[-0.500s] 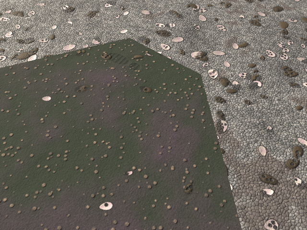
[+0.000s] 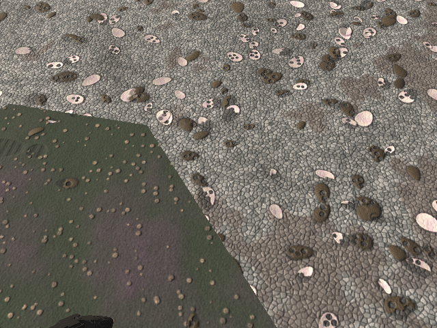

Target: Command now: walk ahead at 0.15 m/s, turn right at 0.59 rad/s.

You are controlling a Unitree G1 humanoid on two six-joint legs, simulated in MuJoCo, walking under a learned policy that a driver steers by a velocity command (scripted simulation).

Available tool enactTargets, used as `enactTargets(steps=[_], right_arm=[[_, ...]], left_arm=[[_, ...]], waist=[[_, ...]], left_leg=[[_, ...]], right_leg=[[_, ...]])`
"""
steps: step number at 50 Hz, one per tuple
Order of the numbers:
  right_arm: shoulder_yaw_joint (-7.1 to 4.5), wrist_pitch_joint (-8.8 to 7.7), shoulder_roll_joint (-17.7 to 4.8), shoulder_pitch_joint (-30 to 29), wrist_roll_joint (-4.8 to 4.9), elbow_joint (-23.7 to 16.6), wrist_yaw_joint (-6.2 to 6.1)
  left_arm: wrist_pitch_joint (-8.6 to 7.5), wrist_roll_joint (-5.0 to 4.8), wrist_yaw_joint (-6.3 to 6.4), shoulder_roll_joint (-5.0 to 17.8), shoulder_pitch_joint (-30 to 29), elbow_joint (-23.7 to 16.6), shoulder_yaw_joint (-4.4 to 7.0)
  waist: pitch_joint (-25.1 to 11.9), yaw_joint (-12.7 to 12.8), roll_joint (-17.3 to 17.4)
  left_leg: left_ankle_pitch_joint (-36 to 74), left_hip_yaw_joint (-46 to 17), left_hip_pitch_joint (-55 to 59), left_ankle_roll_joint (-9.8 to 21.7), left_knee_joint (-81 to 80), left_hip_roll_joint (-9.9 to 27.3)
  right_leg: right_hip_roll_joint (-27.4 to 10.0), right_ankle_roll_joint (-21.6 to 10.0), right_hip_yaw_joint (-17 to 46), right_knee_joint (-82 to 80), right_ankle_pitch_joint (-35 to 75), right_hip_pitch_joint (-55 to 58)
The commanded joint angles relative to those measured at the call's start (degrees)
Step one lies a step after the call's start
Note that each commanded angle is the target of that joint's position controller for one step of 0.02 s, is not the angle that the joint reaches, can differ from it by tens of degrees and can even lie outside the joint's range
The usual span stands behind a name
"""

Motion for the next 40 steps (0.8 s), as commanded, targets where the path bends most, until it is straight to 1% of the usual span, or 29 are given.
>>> enactTargets(steps=[1,2,3,4,5,6,7,8,9,10,11,13,15,17,19,20,22,23,24,25,26,27,28,29,30,31,32,35,40], right_arm=[[-2.36,1.16,-8.71,-1.72,2.06,-1.96,0.20],[-2.02,1.62,-4.45,5.43,3.02,-2.62,0.44],[-1.45,1.80,-5.82,5.17,3.29,-5.39,0.76],[-1.34,2.33,-6.50,-0.72,2.06,-6.59,0.51],[-0.61,2.91,-5.71,-2.03,0.56,-7.04,0.51],[-0.32,3.74,-5.45,-2.63,-1.51,-6.17,0.79],[-0.90,5.03,-7.66,-2.88,-2.80,-5.77,1.10],[-1.03,6.20,-7.11,-2.98,-2.91,-5.68,0.92],[-0.82,6.97,-6.32,-3.83,-2.25,-6.11,0.94],[-0.45,7.11,-4.98,-5.44,-2.18,-6.97,1.05],[-0.42,7.05,-4.41,-5.73,-1.72,-6.80,1.03],[-0.21,6.94,-3.84,-6.98,-1.48,-6.80,1.00],[0.00,7.33,-3.36,-9.88,-1.33,-7.29,1.08],[0.00,7.83,-3.28,-12.61,-0.86,-7.90,1.33],[-0.10,7.93,-3.29,-13.62,-0.66,-7.99,1.54],[-0.14,7.75,-3.22,-13.55,-0.60,-7.89,1.60],[-0.26,7.20,-2.94,-11.55,-0.60,-7.20,1.51],[-0.27,6.80,-2.52,-9.77,-0.69,-6.36,1.35],[-0.27,6.22,-2.28,-8.07,-0.69,-5.71,1.15],[-0.39,5.44,-3.08,-6.99,-0.83,-5.39,0.81],[-0.58,4.68,-5.33,-4.85,-1.73,-5.21,0.70],[-0.47,4.41,-6.00,-9.42,-0.91,-5.25,0.90],[0.42,3.82,-2.40,-12.58,-0.60,-5.59,1.17],[0.38,3.24,-2.73,-13.02,-0.44,-5.21,1.44],[0.10,2.91,-3.37,-11.70,-0.40,-4.50,1.58],[-0.01,2.60,-3.86,-10.59,-0.10,-3.70,1.45],[-0.19,2.51,-3.83,-9.95,0.02,-3.00,1.43],[-0.14,2.62,-2.67,-8.13,-0.10,-1.31,1.49],[-0.23,2.55,-2.28,-6.49,-0.18,1.61,1.25]], left_arm=[[-1.52,2.26,2.74,8.90,25.33,8.83,3.66],[-1.69,1.40,2.83,15.70,26.27,8.71,4.77],[-1.59,-2.42,2.54,17.51,28.96,5.59,5.07],[-0.57,-3.74,3.32,14.61,25.06,3.60,4.36],[0.41,-3.55,4.58,10.75,18.61,1.51,3.03],[0.94,-3.39,5.50,7.69,13.03,0.23,2.02],[0.47,-3.79,5.62,5.98,11.23,-0.60,1.05],[-0.13,-2.97,5.57,5.89,10.31,0.19,0.67],[-0.71,-2.46,5.50,7.03,11.20,0.84,0.90],[-1.29,-2.07,5.62,7.63,11.05,1.55,0.98],[-1.53,-2.18,5.67,7.18,11.67,1.90,0.76],[-1.44,-2.24,5.72,5.87,12.96,2.58,0.41],[-0.87,-2.15,5.69,4.78,13.87,2.69,0.19],[-0.20,-1.88,5.48,4.48,14.82,2.77,0.14],[0.50,-1.42,5.23,4.56,14.97,2.62,0.18],[0.82,-1.21,5.12,4.58,15.35,2.63,0.17],[1.31,-1.09,5.08,4.59,16.09,2.78,0.04],[1.52,-1.31,5.28,4.31,15.34,2.59,-0.11],[1.55,-1.61,5.53,4.01,16.10,2.88,-0.27],[1.27,-2.07,5.67,3.24,17.54,3.46,-0.47],[0.72,-2.54,5.58,0.12,19.93,3.32,-1.13],[0.19,-3.40,5.18,-0.16,17.55,3.06,-1.16],[0.01,-2.52,4.85,0.70,15.74,4.11,-0.99],[-0.17,-2.29,4.47,0.61,15.96,4.81,-0.87],[-0.30,-2.48,4.32,1.56,16.18,5.51,-0.60],[-0.27,-2.37,4.25,2.15,16.70,6.26,-0.30],[-0.31,-2.42,4.31,1.89,17.04,6.88,-0.41],[-0.26,-2.59,4.93,0.84,17.15,9.29,-0.74],[-0.22,-2.73,5.58,0.31,16.66,12.46,-0.93]], waist=[[-9.93,13.33,-1.39],[-15.94,8.85,-11.29],[-29.61,11.47,-5.40],[-28.71,11.76,0.61],[-24.83,8.76,1.39],[-20.78,6.13,1.83],[-15.81,4.80,2.72],[-13.33,3.21,2.02],[-11.04,2.57,2.37],[-11.34,2.34,2.05],[-11.74,2.28,2.34],[-12.58,3.19,0.19],[-11.98,4.63,-1.18],[-10.15,6.05,-2.29],[-7.57,6.81,-3.39],[-6.35,7.14,-3.63],[-5.03,6.90,-3.07],[-4.51,5.81,-1.68],[-3.79,4.87,-0.34],[-3.10,4.83,1.14],[-5.58,6.06,7.89],[-1.62,7.06,12.31],[-0.52,7.56,8.25],[-2.73,7.70,8.79],[-3.83,7.25,8.08],[-4.20,7.20,7.97],[-4.25,7.19,7.48],[-3.45,6.32,4.56],[-3.15,5.72,3.56]], left_leg=[[22.34,-3.03,-18.22,4.93,39.27,3.03],[-18.70,-6.25,-42.39,2.91,63.65,-2.14],[-13.31,-14.87,-49.59,1.49,67.64,-1.05],[-3.56,-16.79,-49.89,0.98,64.80,0.49],[4.62,-17.48,-50.29,0.77,59.47,0.60],[7.43,-18.01,-48.30,1.00,58.46,1.28],[14.29,-18.57,-40.97,1.01,50.39,2.35],[17.90,-18.99,-36.87,1.12,47.71,1.81],[20.82,-18.54,-33.77,1.01,42.16,1.36],[23.08,-19.24,-33.14,0.95,38.46,0.89],[24.52,-19.59,-31.91,1.21,33.30,0.85],[26.12,-19.81,-32.33,1.51,25.49,0.40],[27.00,-19.96,-31.92,1.77,16.97,0.07],[27.05,-20.02,-29.84,1.94,9.95,-0.67],[24.21,-18.83,-26.39,2.28,4.28,-2.31],[22.11,-18.00,-24.18,2.65,2.01,-3.24],[18.46,-16.87,-19.52,3.92,-3.00,-4.53],[19.64,-16.16,-15.90,4.97,-8.84,-4.88],[22.79,-16.52,-11.13,5.91,-16.62,-4.67],[24.34,-20.43,-6.85,6.44,-21.32,-1.07],[23.64,-30.11,-3.03,7.82,-24.09,7.95],[22.33,-36.57,-13.58,10.34,-28.12,12.12],[22.31,-33.65,-18.86,8.91,-28.26,9.69],[21.75,-30.19,-20.61,6.75,-27.12,6.42],[21.91,-27.74,-20.45,5.54,-26.83,4.14],[22.18,-26.50,-19.87,4.92,-26.38,3.12],[23.51,-25.61,-18.45,4.77,-25.70,2.38],[26.81,-24.83,-15.47,5.23,-24.64,2.17],[30.43,-24.35,-13.33,5.50,-24.37,2.00]], right_leg=[[0.32,-4.12,-0.13,-6.23,9.80,32.46],[-12.20,-7.85,8.76,17.90,58.67,54.07],[-23.14,-16.22,21.82,18.92,68.41,61.43],[-22.89,-17.00,24.14,11.37,51.32,53.09],[-21.44,-17.67,24.18,5.71,23.99,42.79],[-20.35,-17.46,25.06,0.48,6.57,32.09],[-18.17,-16.09,22.91,-3.23,3.86,19.44],[-16.80,-15.37,21.31,-4.26,4.25,11.77],[-14.26,-14.09,18.60,-5.58,3.22,6.11],[-12.56,-13.08,17.95,-5.23,1.65,5.25],[-11.06,-12.05,16.66,-5.10,2.03,5.97],[-9.71,-10.06,15.62,-4.74,-0.46,9.61],[-8.62,-7.94,15.96,-6.35,-12.02,11.50],[-8.17,-6.62,17.47,-8.94,-26.77,10.70],[-7.66,-6.21,18.48,-10.62,-38.21,7.84],[-7.71,-6.37,19.15,-11.04,-41.52,6.15],[-8.37,-6.72,21.03,-10.79,-45.04,4.16],[-8.09,-6.10,21.20,-9.77,-46.34,3.03],[-7.20,-4.35,21.17,-8.94,-47.39,0.89],[-6.07,-1.88,20.53,-7.37,-44.98,-1.35],[-2.69,0.41,16.12,0.08,-43.22,-1.86],[3.18,1.65,9.23,-0.53,-36.59,0.61],[1.62,1.81,10.06,-1.01,-31.32,8.84],[1.05,1.66,10.99,-1.71,-27.77,14.70],[0.07,1.39,11.78,-1.51,-25.99,17.39],[-0.69,1.05,12.45,-1.56,-25.66,18.58],[-1.23,0.84,12.73,-1.79,-25.51,18.27],[-1.61,0.91,12.83,-3.05,-25.46,16.98],[-2.00,1.09,12.63,-3.32,-23.53,18.11]])
Velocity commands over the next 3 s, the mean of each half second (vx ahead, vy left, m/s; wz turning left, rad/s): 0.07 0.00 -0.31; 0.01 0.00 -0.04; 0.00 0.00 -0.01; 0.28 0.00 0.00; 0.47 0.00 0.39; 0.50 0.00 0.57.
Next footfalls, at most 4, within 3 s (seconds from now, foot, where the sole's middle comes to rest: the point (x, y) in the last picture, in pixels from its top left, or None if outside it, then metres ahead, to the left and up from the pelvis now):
0.02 right None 0.18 -0.07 -0.81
0.50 left None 0.15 0.12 -0.81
1.94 right None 0.35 -0.12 -0.81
2.46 left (206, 260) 0.66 0.01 -0.81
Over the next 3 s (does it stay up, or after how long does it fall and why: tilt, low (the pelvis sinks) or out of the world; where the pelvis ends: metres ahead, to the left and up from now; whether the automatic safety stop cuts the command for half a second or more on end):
stays up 0.83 -0.02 -0.06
